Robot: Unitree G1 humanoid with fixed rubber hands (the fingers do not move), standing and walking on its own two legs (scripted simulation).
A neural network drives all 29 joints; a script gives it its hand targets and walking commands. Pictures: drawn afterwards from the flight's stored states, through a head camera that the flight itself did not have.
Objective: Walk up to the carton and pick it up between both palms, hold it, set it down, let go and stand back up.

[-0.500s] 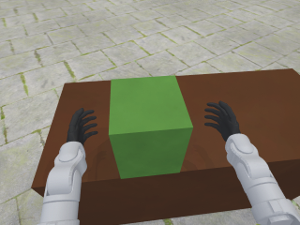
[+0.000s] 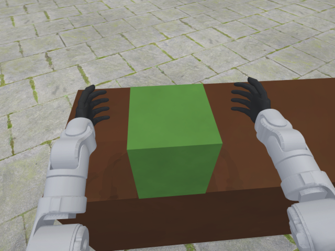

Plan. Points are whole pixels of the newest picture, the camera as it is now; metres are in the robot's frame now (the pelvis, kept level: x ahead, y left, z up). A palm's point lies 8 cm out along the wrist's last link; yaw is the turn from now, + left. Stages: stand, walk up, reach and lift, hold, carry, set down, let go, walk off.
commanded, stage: reach and lift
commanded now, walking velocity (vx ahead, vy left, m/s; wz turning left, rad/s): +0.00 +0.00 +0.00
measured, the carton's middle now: (169, 142) +0.43 +0.04 +0.01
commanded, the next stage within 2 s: none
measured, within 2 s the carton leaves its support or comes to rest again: neither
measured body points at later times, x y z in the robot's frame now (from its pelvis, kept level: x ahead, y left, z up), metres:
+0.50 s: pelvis +0.01 +0.00 +0.00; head +0.04 +0.01 +0.45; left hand +0.42 +0.23 +0.11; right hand +0.47 -0.15 +0.12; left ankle +0.00 +0.14 -0.75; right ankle +0.00 -0.11 -0.75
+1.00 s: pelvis +0.00 +0.01 -0.01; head +0.05 +0.01 +0.43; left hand +0.41 +0.21 +0.03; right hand +0.46 -0.14 +0.05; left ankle +0.00 +0.14 -0.75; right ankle +0.00 -0.11 -0.75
